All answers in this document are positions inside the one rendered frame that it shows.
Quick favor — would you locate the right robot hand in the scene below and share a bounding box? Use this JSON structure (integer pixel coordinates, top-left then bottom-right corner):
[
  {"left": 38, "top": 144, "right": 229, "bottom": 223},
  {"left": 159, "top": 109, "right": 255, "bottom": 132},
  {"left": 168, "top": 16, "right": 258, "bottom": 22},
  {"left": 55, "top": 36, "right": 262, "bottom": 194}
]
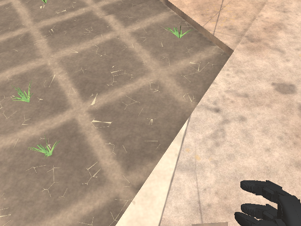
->
[{"left": 234, "top": 180, "right": 301, "bottom": 226}]

